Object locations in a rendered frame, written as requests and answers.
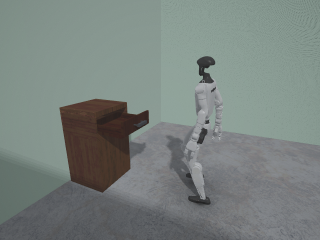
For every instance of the robot left forearm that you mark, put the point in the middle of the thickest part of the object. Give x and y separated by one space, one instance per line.
200 122

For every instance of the cabinet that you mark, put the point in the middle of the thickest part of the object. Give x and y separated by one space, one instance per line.
95 161

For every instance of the handle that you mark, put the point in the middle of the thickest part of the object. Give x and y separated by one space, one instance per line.
141 123

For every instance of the robot left hand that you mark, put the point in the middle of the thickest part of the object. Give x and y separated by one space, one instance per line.
192 146

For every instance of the drawer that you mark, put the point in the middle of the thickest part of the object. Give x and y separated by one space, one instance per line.
119 124

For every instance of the robot left foot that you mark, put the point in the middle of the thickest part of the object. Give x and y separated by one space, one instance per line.
197 199

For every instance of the robot right upper arm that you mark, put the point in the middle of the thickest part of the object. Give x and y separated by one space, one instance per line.
218 99

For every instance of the left robot shin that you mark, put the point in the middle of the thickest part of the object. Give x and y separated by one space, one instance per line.
198 180

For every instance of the robot right forearm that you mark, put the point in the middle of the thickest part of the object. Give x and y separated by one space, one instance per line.
218 116

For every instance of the robot right hand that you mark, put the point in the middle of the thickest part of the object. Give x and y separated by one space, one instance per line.
216 129

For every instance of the robot left upper arm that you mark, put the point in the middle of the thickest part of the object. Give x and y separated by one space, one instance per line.
200 91

